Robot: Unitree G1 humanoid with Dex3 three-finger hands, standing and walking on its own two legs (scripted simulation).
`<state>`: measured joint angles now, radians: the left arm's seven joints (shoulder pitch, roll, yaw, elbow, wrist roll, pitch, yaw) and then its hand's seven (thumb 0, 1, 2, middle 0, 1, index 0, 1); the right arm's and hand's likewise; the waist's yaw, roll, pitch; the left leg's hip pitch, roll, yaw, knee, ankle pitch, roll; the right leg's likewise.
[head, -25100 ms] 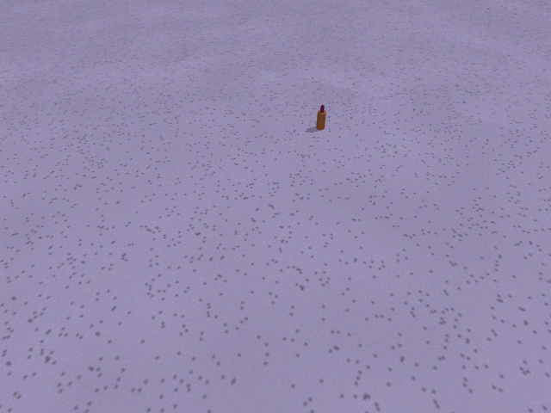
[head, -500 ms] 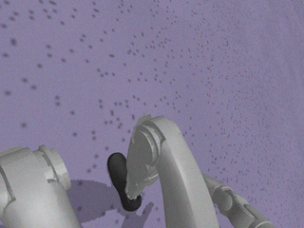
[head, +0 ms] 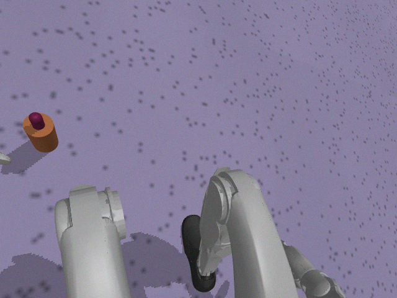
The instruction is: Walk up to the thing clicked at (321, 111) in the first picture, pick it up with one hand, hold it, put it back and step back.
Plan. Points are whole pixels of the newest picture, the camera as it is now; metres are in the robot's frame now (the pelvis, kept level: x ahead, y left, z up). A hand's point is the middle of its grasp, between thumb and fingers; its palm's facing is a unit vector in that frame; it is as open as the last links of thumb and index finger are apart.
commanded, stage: home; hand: left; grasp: from the side
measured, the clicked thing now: (41, 130) +0.47 +0.28 -0.24
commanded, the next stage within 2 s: none
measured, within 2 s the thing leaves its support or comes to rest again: neither
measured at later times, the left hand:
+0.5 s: hand out of the picture +0.30 +0.32 +0.07, palm faces +0.24 -0.85 -0.46, open 17.3 cm
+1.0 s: hand out of the picture +0.25 +0.24 +0.27, palm faces +0.28 -0.89 -0.35, open 17.6 cm
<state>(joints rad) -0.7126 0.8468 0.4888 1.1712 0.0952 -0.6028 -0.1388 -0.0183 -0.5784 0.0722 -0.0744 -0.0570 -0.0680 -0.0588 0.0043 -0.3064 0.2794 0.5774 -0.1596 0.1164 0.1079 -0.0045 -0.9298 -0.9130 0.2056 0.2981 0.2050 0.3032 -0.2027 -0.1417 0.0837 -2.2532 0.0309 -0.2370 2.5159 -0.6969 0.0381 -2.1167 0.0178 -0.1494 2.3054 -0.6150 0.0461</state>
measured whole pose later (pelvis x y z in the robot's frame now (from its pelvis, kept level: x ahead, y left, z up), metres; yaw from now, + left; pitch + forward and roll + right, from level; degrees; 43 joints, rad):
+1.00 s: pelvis +0.09 -0.01 +0.36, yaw +12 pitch +17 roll -2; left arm 0.26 0.26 0.05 0.21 0.00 0.20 0.17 -0.01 -0.56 0.05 -0.05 -0.05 -0.05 -0.05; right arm 0.25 -0.22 0.02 0.50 0.04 0.00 -0.15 0.01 -0.90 -0.90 0.20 0.30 0.20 0.30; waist -0.06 0.02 -0.16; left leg -0.94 0.05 -0.03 1.20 -0.55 -0.01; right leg -0.91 -0.02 -0.05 1.15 -0.52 0.02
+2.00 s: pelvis +0.09 -0.01 +0.40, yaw +13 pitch +7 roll -2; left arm 0.45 0.20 -0.01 0.03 0.00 0.25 0.14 -0.01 -0.54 0.06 -0.05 -0.06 -0.05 -0.06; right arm 0.28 -0.21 0.03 0.52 0.01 -0.13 -0.17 0.01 -0.90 -0.90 0.20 0.30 0.20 0.30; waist -0.03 0.03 -0.09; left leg -0.61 0.04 -0.02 0.95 -0.46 -0.02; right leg -0.59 -0.02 -0.05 0.90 -0.43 0.02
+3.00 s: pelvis +0.10 +0.00 +0.40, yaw +13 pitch +7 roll -2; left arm 0.45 0.20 -0.01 0.02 0.00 0.25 0.13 -0.01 -0.52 0.07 -0.06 -0.07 -0.06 -0.07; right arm 0.28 -0.20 0.03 0.52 0.00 -0.13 -0.17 0.01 -0.90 -0.90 0.20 0.30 0.20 0.30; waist -0.02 0.03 -0.10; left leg -0.60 0.04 -0.02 0.95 -0.47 -0.01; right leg -0.57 -0.03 -0.04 0.89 -0.44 0.03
